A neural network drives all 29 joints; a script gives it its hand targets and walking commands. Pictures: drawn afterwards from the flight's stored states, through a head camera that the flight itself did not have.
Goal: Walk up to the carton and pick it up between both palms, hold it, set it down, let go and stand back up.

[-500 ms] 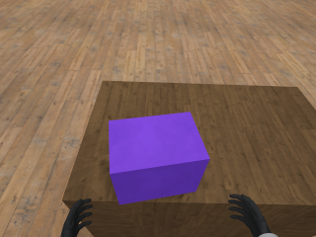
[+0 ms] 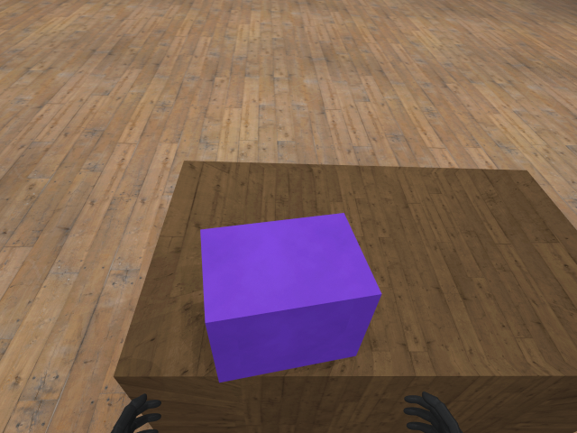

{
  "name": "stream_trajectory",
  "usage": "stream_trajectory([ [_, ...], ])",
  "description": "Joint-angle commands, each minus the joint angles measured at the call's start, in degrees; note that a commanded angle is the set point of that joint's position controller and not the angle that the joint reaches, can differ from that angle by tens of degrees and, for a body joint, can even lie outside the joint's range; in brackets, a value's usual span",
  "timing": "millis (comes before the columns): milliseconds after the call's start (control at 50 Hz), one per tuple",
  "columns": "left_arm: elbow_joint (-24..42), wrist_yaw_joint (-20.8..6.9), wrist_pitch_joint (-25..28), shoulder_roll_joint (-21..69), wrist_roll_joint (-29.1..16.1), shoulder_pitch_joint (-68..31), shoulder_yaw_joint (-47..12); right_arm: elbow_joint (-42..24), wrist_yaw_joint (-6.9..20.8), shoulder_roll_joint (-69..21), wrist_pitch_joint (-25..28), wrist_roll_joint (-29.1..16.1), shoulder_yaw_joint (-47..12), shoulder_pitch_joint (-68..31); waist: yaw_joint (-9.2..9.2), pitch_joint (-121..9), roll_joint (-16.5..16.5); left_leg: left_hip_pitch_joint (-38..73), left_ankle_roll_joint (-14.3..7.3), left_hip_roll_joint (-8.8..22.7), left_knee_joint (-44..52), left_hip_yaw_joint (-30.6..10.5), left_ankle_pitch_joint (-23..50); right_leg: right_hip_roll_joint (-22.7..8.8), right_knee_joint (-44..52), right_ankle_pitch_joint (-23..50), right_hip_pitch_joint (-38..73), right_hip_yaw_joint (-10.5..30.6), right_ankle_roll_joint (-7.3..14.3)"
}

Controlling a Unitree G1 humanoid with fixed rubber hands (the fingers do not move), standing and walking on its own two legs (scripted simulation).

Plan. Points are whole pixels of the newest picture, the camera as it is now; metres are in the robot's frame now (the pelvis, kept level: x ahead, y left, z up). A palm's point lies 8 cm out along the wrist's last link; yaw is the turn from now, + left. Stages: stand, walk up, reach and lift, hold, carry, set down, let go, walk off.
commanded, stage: set down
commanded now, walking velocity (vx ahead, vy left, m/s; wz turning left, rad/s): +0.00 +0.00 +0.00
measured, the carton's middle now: (282, 296) +0.39 +0.01 -0.07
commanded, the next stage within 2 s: let go in 1.20 s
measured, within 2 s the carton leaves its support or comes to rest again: neither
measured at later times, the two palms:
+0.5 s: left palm out of the picture +0.15 +0.23 -0.08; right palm out of the picture +0.14 -0.22 -0.08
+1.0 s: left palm out of the picture +0.14 +0.22 -0.08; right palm out of the picture +0.14 -0.23 -0.08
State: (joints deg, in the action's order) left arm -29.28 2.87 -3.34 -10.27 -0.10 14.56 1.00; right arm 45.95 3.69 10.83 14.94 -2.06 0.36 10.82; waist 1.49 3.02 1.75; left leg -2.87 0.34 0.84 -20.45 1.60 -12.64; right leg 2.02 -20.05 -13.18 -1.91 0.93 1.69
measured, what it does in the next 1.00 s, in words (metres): stands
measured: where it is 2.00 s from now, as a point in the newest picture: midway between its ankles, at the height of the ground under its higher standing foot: outside the picture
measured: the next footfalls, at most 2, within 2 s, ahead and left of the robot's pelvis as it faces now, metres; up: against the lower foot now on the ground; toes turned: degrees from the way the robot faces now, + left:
none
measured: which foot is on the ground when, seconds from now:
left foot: down 0.00-1.00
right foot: down 0.00-1.00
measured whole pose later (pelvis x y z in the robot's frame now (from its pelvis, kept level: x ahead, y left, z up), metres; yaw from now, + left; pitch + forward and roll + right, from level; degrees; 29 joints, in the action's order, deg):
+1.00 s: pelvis -0.01 +0.00 +0.00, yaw -1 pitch -5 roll +0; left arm -29.4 1.6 -7.5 -10.4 -0.4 10.9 -0.1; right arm 40.5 2.2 10.9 10.4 0.9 1.9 11.0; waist 1.3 4.8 0.7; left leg -4.9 0.2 0.9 -23.4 2.5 -13.1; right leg 1.8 -23.8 -13.8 -4.5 0.9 1.5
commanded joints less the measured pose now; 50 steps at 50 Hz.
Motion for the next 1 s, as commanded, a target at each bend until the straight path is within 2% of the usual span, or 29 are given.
stream_trajectory([
  [0, 7.1, 0.2, -0.1, -5.9, 0.0, -5.0, 1.1, -7.6, -0.5, 6.9, 0.2, 1.2, 3.0, -4.3, -0.37, -0.8, -1.5, 2.5, -0.2, -0.1, 2.3, 1.9, 10.2, -1.8, 4.6, 8.1, -6.5, -1.0, -0.5],
  [160, 7.2, -0.5, -2.5, -6.7, 0.0, -5.8, 0.5, -8.3, -1.2, 6.2, -1.4, 2.2, 3.3, -3.1, -0.38, -2.4, -2.3, 5.0, 1.0, 0.1, 1.0, 1.6, 14.4, -1.4, 3.7, 11.7, -6.6, -1.7, -0.8],
  [320, 7.5, -1.0, -2.8, -7.1, -0.1, -6.4, 0.2, -9.8, -1.5, 6.3, -1.5, 2.9, 3.9, -2.9, -0.73, -3.0, -2.0, 4.8, 1.3, 0.1, 0.5, 1.9, 14.3, -1.2, 3.2, 12.1, -6.6, -2.0, -0.9],
  [420, 7.2, -1.2, -2.8, -6.5, 0.0, -6.6, 0.1, -9.8, -1.3, 6.9, -1.6, 2.5, 3.9, -2.9, -0.51, -2.3, -3.2, 4.0, 1.8, 0.3, 0.3, 1.7, 15.6, -0.7, 2.9, 11.6, -6.4, -2.1, -0.2],
  [580, 7.9, -0.8, -2.5, -5.8, 0.3, -7.7, 0.2, -10.8, -1.0, 7.0, -1.9, 2.7, 4.0, -3.1, -0.38, -2.4, -2.8, 3.0, 1.5, 0.2, 0.2, 1.9, 13.1, -0.8, 2.5, 10.1, -7.0, -1.8, -0.3],
  [640, 6.0, -1.2, -3.0, -5.5, -0.1, -7.9, -0.2, -11.0, -1.4, 6.5, -2.3, 3.3, 4.0, -3.4, -1.08, -1.2, -1.0, 2.5, 1.2, 0.0, 0.4, 2.2, 11.0, -0.9, 2.7, 9.3, -7.6, -1.6, -0.6],
  [720, 7.6, -0.8, -2.3, -6.0, 0.1, -8.0, 0.6, -12.1, -1.3, 6.6, -1.7, 2.5, 3.5, -3.2, 0.01, -3.9, -1.6, 2.4, 1.3, -0.3, -0.1, 2.3, 12.2, -1.0, 1.7, 11.6, -6.3, -1.4, -0.7],
  [760, 8.1, -0.7, -1.9, -5.9, 0.4, -7.7, 0.8, -11.9, -1.3, 6.9, -1.5, 2.2, 3.7, -3.1, -0.1, -3.7, -2.0, 2.5, 1.5, -0.4, -0.4, 2.3, 12.9, -0.9, 1.5, 12.3, -6.1, -1.3, -0.7],
  [840, 7.2, -0.7, -2.2, -5.4, 0.4, -8.3, 0.6, -11.4, -1.1, 7.1, -2.3, 2.4, 3.7, -3.5, -0.41, -2.2, -2.1, 1.9, 1.1, -0.5, 0.2, 2.4, 9.5, -1.0, 2.2, 8.3, -7.2, -1.2, -0.6],
  [900, 7.0, -1.0, -2.6, -5.8, -0.3, -8.9, 0.5, -12.7, -1.5, 6.7, -2.8, 3.2, 3.8, -4.0, -0.34, -1.9, -0.1, 1.0, 0.6, -0.6, 0.3, 2.7, 7.7, -1.3, 2.2, 7.3, -7.9, -1.1, -1.0],
  [940, 7.8, -0.9, -2.4, -6.2, -0.5, -9.0, 0.8, -13.1, -1.7, 6.2, -2.6, 2.6, 3.2, -3.6, 0.07, -2.9, -0.6, 1.2, 0.5, -0.8, -0.2, 2.8, 8.3, -1.7, 1.8, 8.4, -7.9, -0.6, -1.2],
  [980, 6.9, -1.2, -2.4, -6.6, -0.3, -8.8, 1.1, -12.6, -2.1, 6.1, -2.7, 2.9, 3.0, -3.4, -0.26, -2.9, -0.1, 1.3, 0.5, -1.0, -0.3, 3.0, 8.2, -1.8, 1.8, 9.4, -7.6, -0.5, -1.3],
])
